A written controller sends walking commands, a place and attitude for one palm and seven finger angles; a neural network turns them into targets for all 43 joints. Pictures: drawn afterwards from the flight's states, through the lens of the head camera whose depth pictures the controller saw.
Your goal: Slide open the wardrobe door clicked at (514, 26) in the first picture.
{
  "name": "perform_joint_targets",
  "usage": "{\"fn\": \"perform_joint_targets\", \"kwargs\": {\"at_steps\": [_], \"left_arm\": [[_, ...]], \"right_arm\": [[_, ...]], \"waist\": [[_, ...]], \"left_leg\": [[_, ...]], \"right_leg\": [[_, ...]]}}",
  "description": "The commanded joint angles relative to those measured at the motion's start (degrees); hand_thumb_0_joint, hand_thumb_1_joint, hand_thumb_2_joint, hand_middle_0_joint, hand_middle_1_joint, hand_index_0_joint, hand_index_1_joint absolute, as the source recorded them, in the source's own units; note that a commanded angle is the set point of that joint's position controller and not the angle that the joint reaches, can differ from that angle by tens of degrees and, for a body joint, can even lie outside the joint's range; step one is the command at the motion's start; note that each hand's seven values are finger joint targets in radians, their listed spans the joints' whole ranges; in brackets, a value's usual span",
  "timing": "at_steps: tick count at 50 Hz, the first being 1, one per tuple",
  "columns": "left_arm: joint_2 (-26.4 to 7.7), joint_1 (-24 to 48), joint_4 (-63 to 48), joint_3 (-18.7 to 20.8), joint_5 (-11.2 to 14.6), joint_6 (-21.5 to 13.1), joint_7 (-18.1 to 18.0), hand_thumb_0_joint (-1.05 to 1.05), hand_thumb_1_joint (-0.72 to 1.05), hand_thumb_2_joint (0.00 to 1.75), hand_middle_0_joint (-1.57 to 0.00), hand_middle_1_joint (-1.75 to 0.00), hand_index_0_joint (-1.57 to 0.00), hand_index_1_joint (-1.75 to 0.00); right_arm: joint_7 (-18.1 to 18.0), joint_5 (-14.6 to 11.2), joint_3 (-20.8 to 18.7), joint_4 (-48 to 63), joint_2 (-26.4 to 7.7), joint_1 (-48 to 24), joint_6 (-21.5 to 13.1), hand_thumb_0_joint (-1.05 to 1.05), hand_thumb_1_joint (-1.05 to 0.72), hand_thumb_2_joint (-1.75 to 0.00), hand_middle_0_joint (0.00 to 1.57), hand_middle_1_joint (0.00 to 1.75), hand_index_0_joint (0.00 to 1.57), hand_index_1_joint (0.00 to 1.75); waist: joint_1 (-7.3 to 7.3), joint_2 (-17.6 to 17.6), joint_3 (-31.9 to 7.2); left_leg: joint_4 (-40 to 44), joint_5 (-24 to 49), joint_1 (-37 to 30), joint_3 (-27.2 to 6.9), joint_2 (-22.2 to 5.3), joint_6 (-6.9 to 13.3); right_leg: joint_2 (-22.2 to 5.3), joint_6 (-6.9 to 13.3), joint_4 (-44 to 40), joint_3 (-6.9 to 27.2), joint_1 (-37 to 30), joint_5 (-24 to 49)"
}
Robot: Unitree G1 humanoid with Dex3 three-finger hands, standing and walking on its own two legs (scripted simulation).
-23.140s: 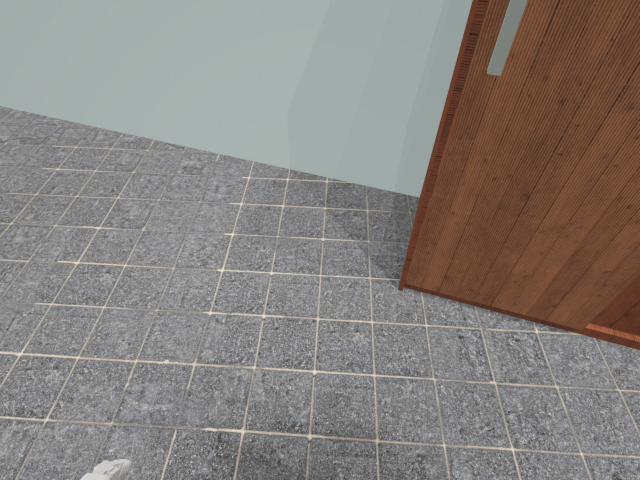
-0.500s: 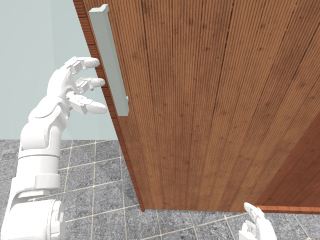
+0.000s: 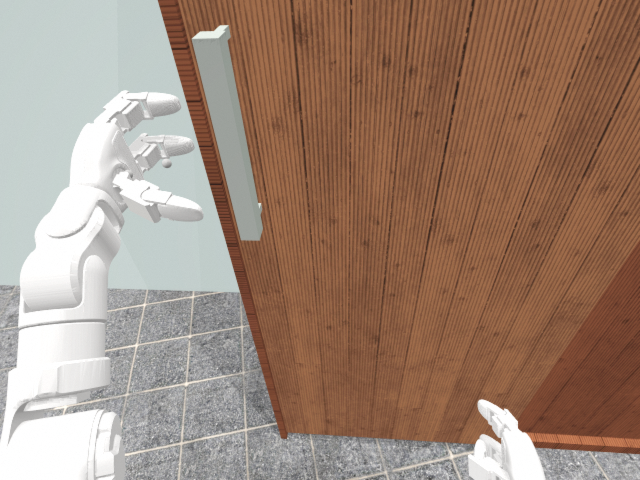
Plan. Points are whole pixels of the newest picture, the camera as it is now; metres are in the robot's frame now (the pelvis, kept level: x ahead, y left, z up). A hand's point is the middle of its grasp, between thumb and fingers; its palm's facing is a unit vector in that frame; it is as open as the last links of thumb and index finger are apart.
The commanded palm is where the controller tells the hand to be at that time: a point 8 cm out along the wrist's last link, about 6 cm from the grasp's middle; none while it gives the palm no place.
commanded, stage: move the hooked fingers beside the handle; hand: left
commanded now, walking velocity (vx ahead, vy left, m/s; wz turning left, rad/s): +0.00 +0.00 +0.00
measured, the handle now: (238, 144) +0.44 +0.14 +0.25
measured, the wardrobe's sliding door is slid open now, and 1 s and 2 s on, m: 0.00 0.00 0.00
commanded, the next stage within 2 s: feel for the door with the fingertips in 0.44 s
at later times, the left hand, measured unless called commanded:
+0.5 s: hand (172, 182) +0.37 +0.20 +0.23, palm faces +0.08 -1.00 -0.05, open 14.0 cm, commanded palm +0.34 +0.25 +0.25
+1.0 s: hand (203, 179) +0.36 +0.16 +0.25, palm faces +0.05 -1.00 -0.01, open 14.2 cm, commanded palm +0.34 +0.21 +0.25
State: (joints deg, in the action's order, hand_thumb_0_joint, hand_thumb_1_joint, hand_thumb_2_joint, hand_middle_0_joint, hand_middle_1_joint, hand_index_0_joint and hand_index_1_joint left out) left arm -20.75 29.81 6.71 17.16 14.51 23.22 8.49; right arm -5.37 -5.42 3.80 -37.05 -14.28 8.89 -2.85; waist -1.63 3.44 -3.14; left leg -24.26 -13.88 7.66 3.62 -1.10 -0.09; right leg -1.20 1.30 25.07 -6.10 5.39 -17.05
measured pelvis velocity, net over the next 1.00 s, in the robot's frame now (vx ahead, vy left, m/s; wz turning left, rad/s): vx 0.00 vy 0.00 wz -0.01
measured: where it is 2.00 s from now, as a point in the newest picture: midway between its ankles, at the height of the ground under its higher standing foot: outside the picture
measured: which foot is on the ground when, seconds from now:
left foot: down 0.00-1.00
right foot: down 0.00-1.00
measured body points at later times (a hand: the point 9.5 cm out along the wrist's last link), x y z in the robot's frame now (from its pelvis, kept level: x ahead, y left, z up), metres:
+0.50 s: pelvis -0.02 +0.00 +0.00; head -0.04 -0.03 +0.45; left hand +0.36 +0.26 +0.24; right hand +0.16 -0.24 -0.09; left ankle -0.01 +0.12 -0.74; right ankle -0.03 -0.10 -0.74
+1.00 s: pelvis +0.00 +0.00 +0.00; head -0.04 -0.03 +0.45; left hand +0.35 +0.21 +0.25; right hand +0.19 -0.22 -0.08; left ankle -0.01 +0.12 -0.74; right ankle -0.03 -0.10 -0.74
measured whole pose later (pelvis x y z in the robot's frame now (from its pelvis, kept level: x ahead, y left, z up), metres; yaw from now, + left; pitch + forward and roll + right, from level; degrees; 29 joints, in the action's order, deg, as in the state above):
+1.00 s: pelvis +0.00 +0.00 +0.00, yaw -1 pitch -2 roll +1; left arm -15.3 28.6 4.7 13.7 13.3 24.6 3.5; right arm -4.4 -4.8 3.8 -36.4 -13.5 8.7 -2.6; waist -1.3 3.2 -2.7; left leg -23.8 -13.3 8.0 4.3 -1.1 0.1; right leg -1.2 1.2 25.5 -5.3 6.4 -16.6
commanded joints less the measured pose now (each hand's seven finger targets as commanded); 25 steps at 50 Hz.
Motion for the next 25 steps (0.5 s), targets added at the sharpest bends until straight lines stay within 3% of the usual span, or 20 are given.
{"fn": "perform_joint_targets", "kwargs": {"at_steps": [1,3,5,7,8,9,11,13,14,17,19,22,23,25], "left_arm": [[-12.96,18.52,2.82,2.33,-0.16,3.72,1.3,0.0,-0.5,0.3,-0.3,-1.2,-0.3,-1.2],[-12.54,18.24,4.75,1.25,0.19,3.87,2.92,0.0,-0.5,0.3,-0.3,-1.2,-0.3,-1.2],[-12.27,24.6,-1.62,-0.15,0.69,1.0,4.06,0.0,-0.5,0.3,-0.3,-1.2,-0.3,-1.2],[-15.03,29.81,-11.19,2.2,1.28,-3.49,3.97,0.0,-0.5,0.3,-0.3,-1.2,-0.3,-1.2],[-16.74,32.02,-15.9,2.85,1.33,-6.07,3.49,0.0,-0.5,0.3,-0.3,-1.2,-0.3,-1.2],[-15.81,36.1,-19.31,2.28,1.39,-8.02,3.21,0.0,-0.5,0.3,-0.3,-1.2,-0.3,-1.2],[-17.7,35.9,-18.28,5.23,1.51,-9.71,1.97,0.0,-0.5,0.3,-0.3,-1.2,-0.3,-1.2],[-17.26,32.88,-14.43,5.29,0.96,-8.87,0.96,0.0,-0.5,0.3,-0.3,-1.2,-0.3,-1.2],[-15.19,30.9,-9.76,4.28,0.92,-7.18,0.69,0.0,-0.5,0.3,-0.3,-1.2,-0.3,-1.2],[-13.17,24.79,7.38,1.92,0.03,-0.11,0.59,0.0,-0.5,0.3,-0.3,-1.2,-0.3,-1.2],[-13.26,21.11,13.33,1.53,-0.21,3.0,1.14,0.0,-0.5,0.3,-0.3,-1.2,-0.3,-1.2],[-15.55,25.7,8.11,1.95,-0.63,1.78,1.98,0.0,-0.5,0.3,-0.3,-1.2,-0.3,-1.2],[-15.22,25.57,4.21,1.92,-0.04,-0.52,2.14,0.0,-0.5,0.3,-0.3,-1.2,-0.3,-1.2],[-19.09,32.66,-6.88,4.81,0.01,-6.22,2.2,0.0,-0.5,0.3,-0.3,-1.2,-0.3,-1.2]], "right_arm": [[-0.24,-1.07,-2.23,8.42,-7.68,-7.54,-1.41,0.0,-0.9,-0.9,0.2,0.3,0.2,0.3],[-0.41,-1.26,-2.52,8.65,-8.11,-7.28,-1.09,0.0,-0.9,-0.9,0.2,0.3,0.2,0.3],[-0.48,-1.19,-2.44,9.94,-7.57,-7.99,-1.63,0.0,-0.9,-0.9,0.2,0.3,0.2,0.3],[-0.7,-0.73,-2.27,11.29,-6.86,-9.01,-2.79,0.0,-0.9,-0.9,0.2,0.3,0.2,0.3],[-0.87,-0.48,-2.02,11.3,-6.51,-9.28,-3.04,0.0,-0.9,-0.9,0.2,0.3,0.2,0.3],[-0.93,-0.3,-1.81,11.26,-6.14,-9.45,-3.6,0.0,-0.9,-0.9,0.2,0.3,0.2,0.3],[-1.1,0.08,-1.76,10.17,-6.14,-8.56,-4.22,0.0,-0.9,-0.9,0.2,0.3,0.2,0.3],[-1.0,0.16,-1.99,9.05,-6.44,-8.25,-4.23,0.0,-0.9,-0.9,0.2,0.3,0.2,0.3],[-1.04,-0.07,-1.81,8.67,-6.29,-8.32,-4.23,0.0,-0.9,-0.9,0.2,0.3,0.2,0.3],[-0.88,-0.87,-1.96,6.4,-7.54,-6.89,-2.93,0.0,-0.9,-0.9,0.2,0.3,0.2,0.3],[-0.62,-1.23,-2.3,6.61,-8.45,-6.19,-2.04,0.0,-0.9,-0.9,0.2,0.3,0.2,0.3],[-0.47,-1.12,-2.75,8.42,-8.4,-6.21,-1.89,0.0,-0.9,-0.9,0.2,0.3,0.2,0.3],[-0.39,-0.92,-2.87,9.26,-8.04,-6.62,-2.11,0.0,-0.9,-0.9,0.2,0.3,0.2,0.3],[-0.56,-0.37,-2.75,10.7,-7.37,-6.91,-3.14,0.0,-0.9,-0.9,0.2,0.3,0.2,0.3]], "waist": [[0.57,-4.82,-5.08],[1.09,-5.94,-5.25],[1.66,-4.66,-9.24],[1.05,-2.05,-15.65],[1.04,-0.75,-16.62],[1.37,1.82,-19.5],[1.06,1.74,-19.88],[0.55,0.83,-17.79],[0.58,-0.36,-14.78],[1.04,-4.4,-3.41],[0.67,-7.32,-1.67],[0.92,-5.86,-7.54],[0.75,-4.78,-9.03],[0.72,-3.74,-17.24]], "left_leg": [[1.06,12.58,-2.89,-3.19,0.57,2.48],[0.65,11.22,-3.0,-3.33,0.56,2.69],[0.26,12.04,-5.09,-3.77,0.69,2.96],[-0.27,14.66,-8.5,-4.27,1.01,3.07],[-0.31,15.86,-9.91,-4.34,0.72,2.97],[-0.36,17.21,-11.81,-4.61,1.08,3.03],[-0.31,18.93,-12.68,-4.77,0.87,2.79],[0.19,18.08,-11.52,-4.66,0.64,2.62],[0.83,15.71,-9.43,-4.6,0.66,2.54],[2.36,7.08,-2.17,-4.24,0.38,2.26],[2.78,5.08,0.14,-4.12,0.3,2.44],[1.79,7.99,-1.74,-4.11,0.44,2.7],[1.47,9.17,-3.05,-4.05,0.29,2.82],[0.86,13.78,-6.89,-4.45,0.62,3.18]], "right_leg": [[-0.11,-0.96,-4.22,3.35,4.93,20.21],[-0.16,-1.07,-4.68,3.49,5.61,18.86],[-0.31,-0.82,-4.0,3.59,4.86,19.32],[-0.47,-0.36,-2.98,3.91,2.34,21.45],[-0.54,-0.2,-3.06,3.97,1.67,21.84],[-0.39,0.04,-2.68,3.97,1.13,22.26],[-0.01,0.18,-2.55,3.59,0.5,23.23],[-0.04,0.04,-3.08,3.45,0.54,22.21],[-0.01,-0.15,-3.55,3.34,1.66,20.37],[0.01,-0.82,-5.58,3.42,7.13,12.06],[-0.22,-1.21,-6.35,3.67,7.84,9.66],[-0.5,-0.85,-5.14,3.87,5.68,12.72],[-0.59,-0.75,-5.09,4.16,4.69,14.07],[-0.56,-0.34,-3.39,4.26,0.56,18.9]]}}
